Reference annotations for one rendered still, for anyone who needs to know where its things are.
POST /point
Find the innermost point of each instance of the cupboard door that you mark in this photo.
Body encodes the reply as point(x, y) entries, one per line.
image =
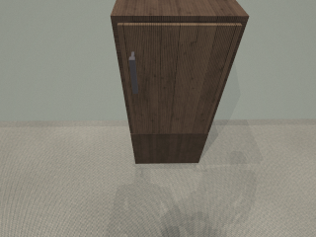
point(180, 70)

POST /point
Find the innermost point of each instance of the handle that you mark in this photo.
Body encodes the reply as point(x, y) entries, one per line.
point(133, 73)

